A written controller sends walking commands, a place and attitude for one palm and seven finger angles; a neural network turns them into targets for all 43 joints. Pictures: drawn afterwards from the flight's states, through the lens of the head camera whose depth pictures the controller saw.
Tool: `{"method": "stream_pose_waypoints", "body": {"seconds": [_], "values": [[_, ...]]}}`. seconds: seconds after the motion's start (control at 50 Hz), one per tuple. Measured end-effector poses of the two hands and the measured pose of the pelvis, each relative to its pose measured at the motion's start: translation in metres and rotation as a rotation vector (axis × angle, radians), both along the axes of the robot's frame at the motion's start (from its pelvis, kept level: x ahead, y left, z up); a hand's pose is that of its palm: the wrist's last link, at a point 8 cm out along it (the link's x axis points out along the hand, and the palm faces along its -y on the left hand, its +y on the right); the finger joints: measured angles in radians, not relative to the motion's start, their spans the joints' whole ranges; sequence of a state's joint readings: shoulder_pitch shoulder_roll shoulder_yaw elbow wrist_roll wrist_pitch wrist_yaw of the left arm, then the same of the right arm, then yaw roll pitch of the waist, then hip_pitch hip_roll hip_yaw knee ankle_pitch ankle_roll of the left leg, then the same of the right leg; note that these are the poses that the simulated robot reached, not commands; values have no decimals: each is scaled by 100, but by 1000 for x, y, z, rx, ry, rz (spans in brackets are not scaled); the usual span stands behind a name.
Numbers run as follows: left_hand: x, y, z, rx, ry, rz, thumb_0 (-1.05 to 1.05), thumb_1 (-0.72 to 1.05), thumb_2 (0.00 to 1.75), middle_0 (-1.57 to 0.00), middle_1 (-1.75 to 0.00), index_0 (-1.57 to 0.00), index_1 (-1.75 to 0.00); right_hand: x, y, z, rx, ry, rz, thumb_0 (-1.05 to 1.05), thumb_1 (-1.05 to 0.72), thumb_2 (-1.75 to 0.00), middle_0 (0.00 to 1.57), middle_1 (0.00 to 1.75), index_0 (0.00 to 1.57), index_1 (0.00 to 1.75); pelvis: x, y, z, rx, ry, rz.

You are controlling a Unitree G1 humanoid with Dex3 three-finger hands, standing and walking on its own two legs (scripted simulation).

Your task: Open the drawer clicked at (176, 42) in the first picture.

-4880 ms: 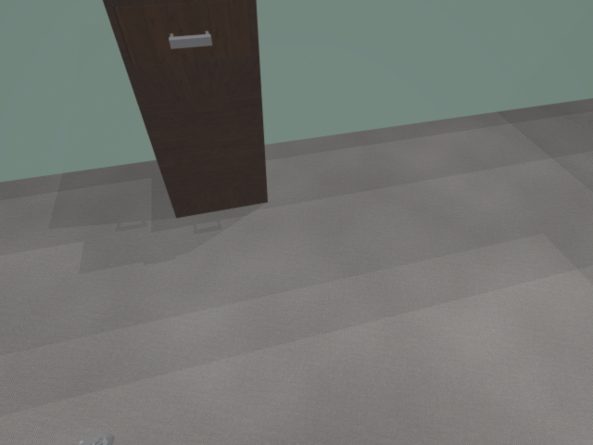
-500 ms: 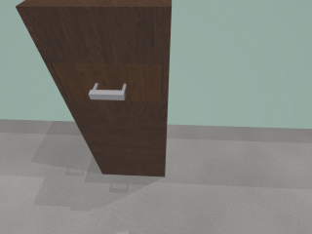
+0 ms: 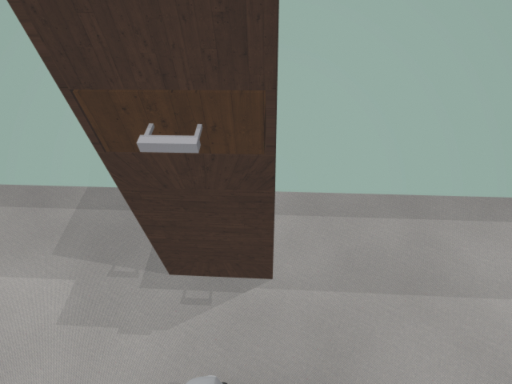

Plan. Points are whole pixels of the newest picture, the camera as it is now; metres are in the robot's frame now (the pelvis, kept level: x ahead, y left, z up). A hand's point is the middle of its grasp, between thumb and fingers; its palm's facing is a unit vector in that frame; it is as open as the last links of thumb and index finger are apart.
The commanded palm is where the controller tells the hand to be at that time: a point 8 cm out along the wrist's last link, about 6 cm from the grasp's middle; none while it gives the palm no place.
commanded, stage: come to a stop and stand still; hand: left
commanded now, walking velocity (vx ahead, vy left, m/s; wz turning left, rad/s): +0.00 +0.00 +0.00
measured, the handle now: (172, 136) +0.57 +0.23 +0.04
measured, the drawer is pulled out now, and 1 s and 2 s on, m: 0.00 0.00 0.00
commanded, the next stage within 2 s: look again from close up in 0.82 s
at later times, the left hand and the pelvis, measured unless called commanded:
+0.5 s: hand out of the picture -0.01 +0.16 -0.16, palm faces +0.06 -0.98 -0.20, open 7.3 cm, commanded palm none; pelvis -0.03 -0.02 +0.02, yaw +1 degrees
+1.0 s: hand out of the picture -0.04 +0.16 -0.16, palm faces +0.05 -0.99 -0.16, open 7.4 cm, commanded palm none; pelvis -0.02 +0.00 +0.01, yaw +1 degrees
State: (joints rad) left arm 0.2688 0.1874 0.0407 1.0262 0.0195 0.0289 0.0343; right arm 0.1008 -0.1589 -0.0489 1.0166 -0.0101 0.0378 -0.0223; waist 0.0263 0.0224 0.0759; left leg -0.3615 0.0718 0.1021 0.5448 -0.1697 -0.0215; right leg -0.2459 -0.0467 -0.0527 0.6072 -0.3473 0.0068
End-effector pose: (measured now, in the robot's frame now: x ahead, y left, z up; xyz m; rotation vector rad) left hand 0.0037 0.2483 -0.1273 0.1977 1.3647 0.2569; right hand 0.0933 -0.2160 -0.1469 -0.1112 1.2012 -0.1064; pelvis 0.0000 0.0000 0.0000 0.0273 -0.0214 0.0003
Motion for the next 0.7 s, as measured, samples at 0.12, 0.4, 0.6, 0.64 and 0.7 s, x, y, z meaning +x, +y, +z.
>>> {"method": "stream_pose_waypoints", "body": {"seconds": [0.12,0.4,0.6,0.64,0.7], "values": [[2,-23,11,-14,-29,-19,0,91,90,-20,-30,-20,-30,-47,-27,3,-12,95,-41,0,-91,-90,20,30,20,30,-6,-13,10,-6,3,10],[-1,-40,2,-79,-53,-11,0,93,90,-20,-30,-20,-30,-138,-22,14,-33,276,-29,0,-91,-90,19,30,20,29,-23,-23,16,-24,-3,25],[-43,-47,1,-101,40,11,0,91,90,-20,-30,-20,-30,-148,-5,13,3,270,-33,0,-91,-90,20,30,20,30,-29,-19,18,-24,1,17],[-50,-49,0,-110,57,19,0,91,90,-20,-30,-20,-30,-149,-3,13,3,270,-33,0,-90,-90,20,30,20,30,-29,-17,18,-24,3,16],[-59,-52,-1,-123,78,28,0,91,90,-20,-30,-20,-30,-148,0,14,1,272,-32,0,-91,-90,20,30,20,30,-28,-15,18,-24,7,16]]}}
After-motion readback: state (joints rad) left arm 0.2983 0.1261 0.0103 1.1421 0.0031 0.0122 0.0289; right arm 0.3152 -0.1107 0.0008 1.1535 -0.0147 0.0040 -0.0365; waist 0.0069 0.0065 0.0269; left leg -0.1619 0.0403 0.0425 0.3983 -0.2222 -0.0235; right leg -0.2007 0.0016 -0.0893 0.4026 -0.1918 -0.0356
